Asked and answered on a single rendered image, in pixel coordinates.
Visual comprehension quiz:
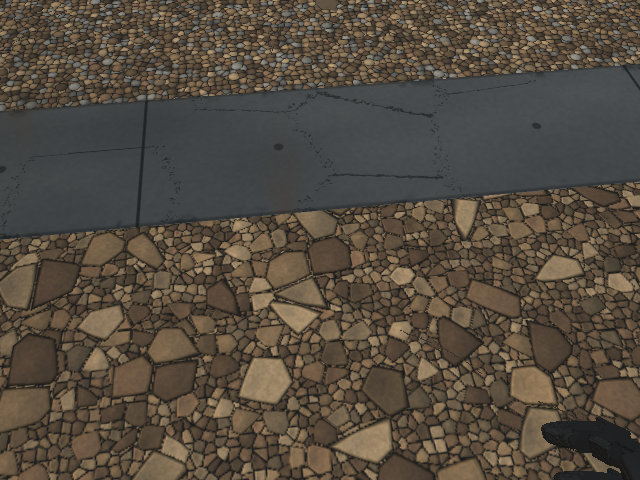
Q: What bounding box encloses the robot right hand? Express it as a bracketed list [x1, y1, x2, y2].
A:
[541, 417, 640, 480]

